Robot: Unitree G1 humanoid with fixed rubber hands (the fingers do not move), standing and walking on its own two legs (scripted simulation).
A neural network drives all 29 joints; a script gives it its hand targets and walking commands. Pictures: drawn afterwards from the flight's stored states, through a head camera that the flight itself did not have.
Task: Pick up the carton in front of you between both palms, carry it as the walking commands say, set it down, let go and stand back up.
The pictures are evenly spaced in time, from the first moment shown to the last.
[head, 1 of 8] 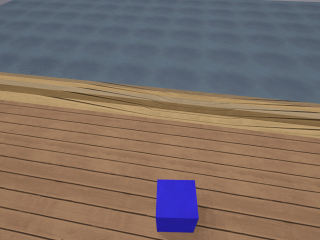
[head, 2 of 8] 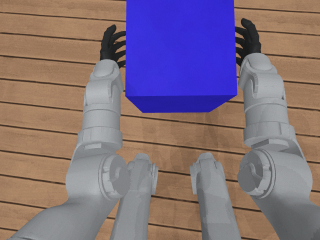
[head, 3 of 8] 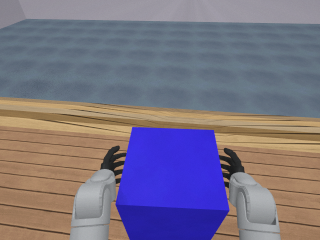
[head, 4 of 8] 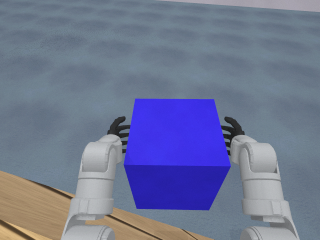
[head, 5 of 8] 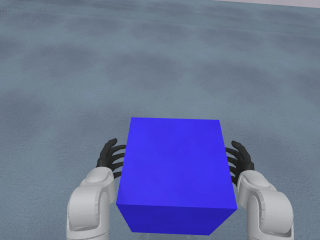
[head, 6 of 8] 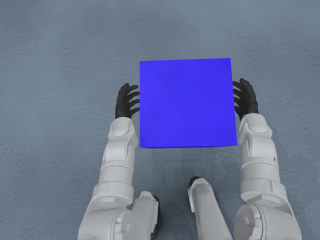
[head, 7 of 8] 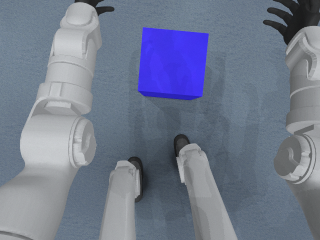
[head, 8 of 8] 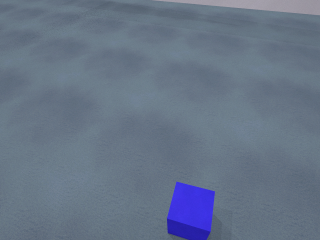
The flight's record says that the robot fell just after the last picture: no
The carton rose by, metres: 0.67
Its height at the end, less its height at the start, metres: -0.98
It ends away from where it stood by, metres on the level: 4.77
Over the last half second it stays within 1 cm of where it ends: yes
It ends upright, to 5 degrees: yes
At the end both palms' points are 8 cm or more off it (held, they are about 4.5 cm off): yes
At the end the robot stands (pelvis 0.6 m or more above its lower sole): yes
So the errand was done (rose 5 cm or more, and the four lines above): yes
